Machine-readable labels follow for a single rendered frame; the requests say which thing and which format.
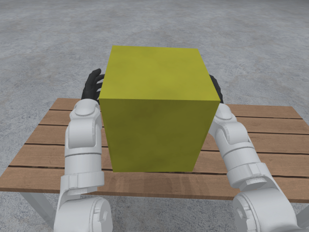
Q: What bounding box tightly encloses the table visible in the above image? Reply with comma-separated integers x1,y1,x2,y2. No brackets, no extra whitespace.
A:
0,98,309,230

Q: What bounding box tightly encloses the robot left upper arm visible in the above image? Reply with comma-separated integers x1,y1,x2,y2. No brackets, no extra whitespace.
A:
55,197,113,232

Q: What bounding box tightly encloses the robot right forearm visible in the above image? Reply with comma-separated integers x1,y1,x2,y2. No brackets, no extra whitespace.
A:
208,103,297,223

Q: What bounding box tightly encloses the right robot hand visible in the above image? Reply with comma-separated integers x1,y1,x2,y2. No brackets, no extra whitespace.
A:
210,75,224,103

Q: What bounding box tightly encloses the carton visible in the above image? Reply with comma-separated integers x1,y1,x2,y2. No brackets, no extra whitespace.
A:
98,45,221,172

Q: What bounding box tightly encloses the left robot hand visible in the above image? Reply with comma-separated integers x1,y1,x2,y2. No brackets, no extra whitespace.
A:
81,68,105,105

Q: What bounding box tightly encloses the robot left forearm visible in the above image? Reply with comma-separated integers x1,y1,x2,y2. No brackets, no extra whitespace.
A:
54,99,104,232

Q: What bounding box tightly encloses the robot right upper arm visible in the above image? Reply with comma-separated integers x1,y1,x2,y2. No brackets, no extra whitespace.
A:
233,187,309,232

